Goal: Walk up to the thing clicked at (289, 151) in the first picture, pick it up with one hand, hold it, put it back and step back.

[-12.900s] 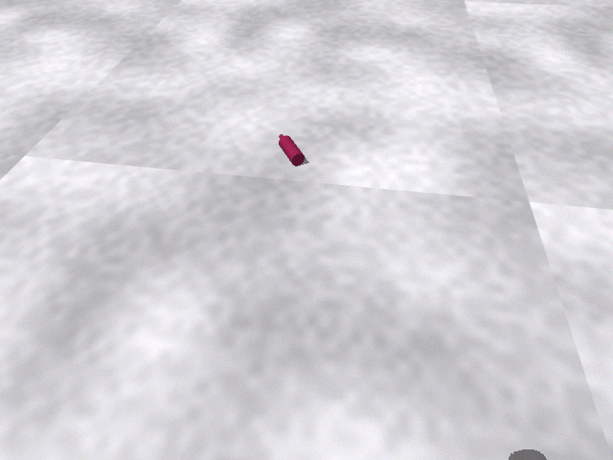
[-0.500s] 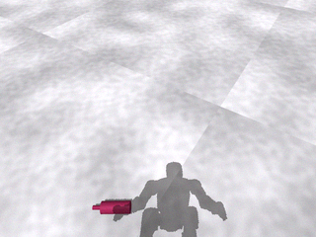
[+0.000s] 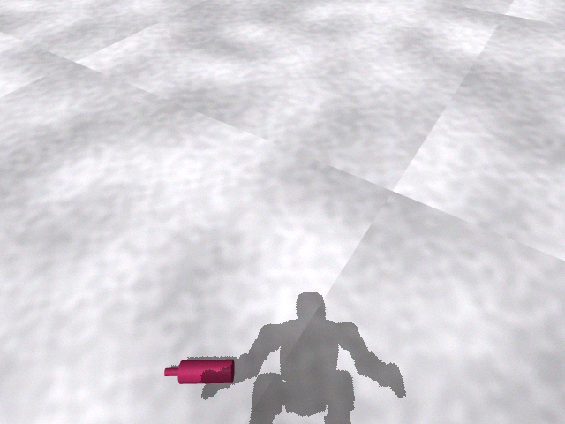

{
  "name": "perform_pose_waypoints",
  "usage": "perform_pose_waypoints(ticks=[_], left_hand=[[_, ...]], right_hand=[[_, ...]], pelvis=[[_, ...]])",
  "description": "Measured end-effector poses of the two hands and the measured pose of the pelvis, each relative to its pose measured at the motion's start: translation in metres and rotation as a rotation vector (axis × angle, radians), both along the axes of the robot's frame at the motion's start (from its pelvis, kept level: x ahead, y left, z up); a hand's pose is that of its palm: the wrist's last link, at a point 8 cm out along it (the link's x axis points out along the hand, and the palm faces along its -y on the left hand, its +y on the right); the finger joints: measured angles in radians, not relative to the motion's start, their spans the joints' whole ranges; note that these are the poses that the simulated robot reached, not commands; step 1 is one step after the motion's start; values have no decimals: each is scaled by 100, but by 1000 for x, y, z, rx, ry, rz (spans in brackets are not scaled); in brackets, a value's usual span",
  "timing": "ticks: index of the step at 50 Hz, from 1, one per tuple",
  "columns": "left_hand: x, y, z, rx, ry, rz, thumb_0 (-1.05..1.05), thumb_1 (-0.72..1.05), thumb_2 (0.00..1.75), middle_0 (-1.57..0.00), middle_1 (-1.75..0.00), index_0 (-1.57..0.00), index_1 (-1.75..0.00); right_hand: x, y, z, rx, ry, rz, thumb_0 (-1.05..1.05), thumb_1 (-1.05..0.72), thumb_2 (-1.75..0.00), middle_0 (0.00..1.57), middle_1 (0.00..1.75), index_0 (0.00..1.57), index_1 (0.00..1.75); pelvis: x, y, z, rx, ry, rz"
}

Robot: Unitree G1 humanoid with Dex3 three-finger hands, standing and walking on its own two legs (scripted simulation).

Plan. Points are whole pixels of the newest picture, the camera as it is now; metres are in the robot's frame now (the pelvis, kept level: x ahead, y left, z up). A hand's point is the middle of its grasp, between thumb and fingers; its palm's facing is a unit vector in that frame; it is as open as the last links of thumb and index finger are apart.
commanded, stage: stand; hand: left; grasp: from above
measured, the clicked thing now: (199, 371) +0.41 +0.31 -0.75
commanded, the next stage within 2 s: rise first in 0.58 s
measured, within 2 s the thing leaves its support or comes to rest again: neither
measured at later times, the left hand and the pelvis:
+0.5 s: hand out of the picture +0.07 +0.25 -0.15, palm faces -0.03 -0.94 -0.34, open 7.4 cm; pelvis +0.00 +0.00 +0.00, yaw +0 degrees
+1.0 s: hand out of the picture +0.15 +0.26 -0.17, palm faces -0.06 -0.93 -0.37, open 10.3 cm; pelvis -0.01 +0.01 -0.03, yaw +1 degrees
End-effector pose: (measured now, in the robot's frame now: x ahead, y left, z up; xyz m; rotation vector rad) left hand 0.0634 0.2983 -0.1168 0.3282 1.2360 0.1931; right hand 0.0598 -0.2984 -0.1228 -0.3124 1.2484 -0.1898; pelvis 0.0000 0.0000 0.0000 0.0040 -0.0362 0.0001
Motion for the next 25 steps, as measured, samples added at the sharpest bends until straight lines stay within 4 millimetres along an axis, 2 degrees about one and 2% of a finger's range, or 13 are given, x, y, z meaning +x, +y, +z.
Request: perform_pose_waypoints(ticks=[25], left_hand=[[1, 1, 0, -4, -6, -1, 0, 91, 90, -21, -30, -20, -30]], right_hand=[[-1, 1, 1, -3, -5, -1, 0, -90, -90, 21, 30, 20, 29]], pelvis=[[-1, 2, 0, 0, -2, -3]])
